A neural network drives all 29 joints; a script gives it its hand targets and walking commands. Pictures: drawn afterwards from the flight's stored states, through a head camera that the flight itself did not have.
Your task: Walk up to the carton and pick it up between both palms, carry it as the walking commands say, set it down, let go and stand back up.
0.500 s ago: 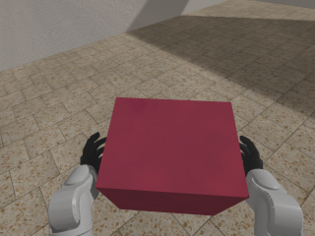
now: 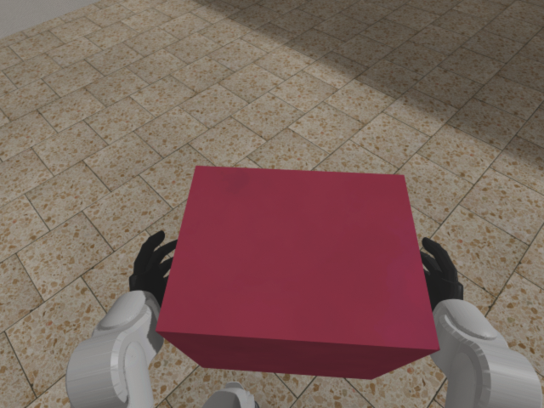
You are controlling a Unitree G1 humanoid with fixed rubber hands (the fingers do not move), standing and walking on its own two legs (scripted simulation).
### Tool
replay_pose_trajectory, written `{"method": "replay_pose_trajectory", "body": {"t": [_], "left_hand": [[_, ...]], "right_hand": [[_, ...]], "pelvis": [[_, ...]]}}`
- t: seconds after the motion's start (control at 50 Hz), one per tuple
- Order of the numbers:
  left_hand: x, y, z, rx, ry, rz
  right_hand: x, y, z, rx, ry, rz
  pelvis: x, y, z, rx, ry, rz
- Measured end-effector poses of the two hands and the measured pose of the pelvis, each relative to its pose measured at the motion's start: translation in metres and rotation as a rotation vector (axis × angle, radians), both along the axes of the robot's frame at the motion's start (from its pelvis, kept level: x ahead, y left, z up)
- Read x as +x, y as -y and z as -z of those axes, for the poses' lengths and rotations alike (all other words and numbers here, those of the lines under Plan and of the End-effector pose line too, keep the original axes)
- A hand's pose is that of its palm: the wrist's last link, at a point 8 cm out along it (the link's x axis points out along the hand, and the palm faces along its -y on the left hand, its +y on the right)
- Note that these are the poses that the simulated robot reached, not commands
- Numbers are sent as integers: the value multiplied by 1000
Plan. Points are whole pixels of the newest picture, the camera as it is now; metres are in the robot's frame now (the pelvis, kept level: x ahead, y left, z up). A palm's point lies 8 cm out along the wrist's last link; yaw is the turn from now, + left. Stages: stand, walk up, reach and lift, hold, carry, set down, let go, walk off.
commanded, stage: carry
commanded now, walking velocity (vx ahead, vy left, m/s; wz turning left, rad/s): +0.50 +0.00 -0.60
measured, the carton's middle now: (291, 282) +0.30 +0.00 +0.03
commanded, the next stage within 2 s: none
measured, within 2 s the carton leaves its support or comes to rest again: neither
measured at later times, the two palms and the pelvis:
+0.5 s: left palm (235, 119) +0.56 +0.09 +0.10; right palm (460, 152) +0.45 -0.24 +0.12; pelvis +0.28 -0.01 +0.01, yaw -17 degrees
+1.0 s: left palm (315, 36) +0.87 -0.06 +0.07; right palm (480, 65) +0.67 -0.34 +0.12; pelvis +0.57 -0.08 -0.01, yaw -34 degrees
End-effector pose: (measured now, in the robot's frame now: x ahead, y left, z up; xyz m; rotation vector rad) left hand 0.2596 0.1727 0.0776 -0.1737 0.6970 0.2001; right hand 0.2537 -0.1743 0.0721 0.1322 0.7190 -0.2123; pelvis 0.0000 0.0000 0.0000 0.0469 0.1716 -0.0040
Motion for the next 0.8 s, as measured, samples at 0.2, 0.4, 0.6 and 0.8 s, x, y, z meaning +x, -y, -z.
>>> {"method": "replay_pose_trajectory", "body": {"t": [0.2,0.4,0.6,0.8], "left_hand": [[128,8,20,-47,-8,122],[245,53,-16,-101,87,265],[355,107,-1,-126,63,302],[475,152,26,-93,-62,470]], "right_hand": [[84,4,7,-43,-3,120],[151,38,-41,-100,86,261],[253,88,-40,-120,63,299],[320,111,-11,-96,-63,461]], "pelvis": [[117,-23,6,-7,82,131],[220,-12,-14,-69,171,267],[331,35,-1,-100,113,297],[433,28,-2,-134,81,480]]}}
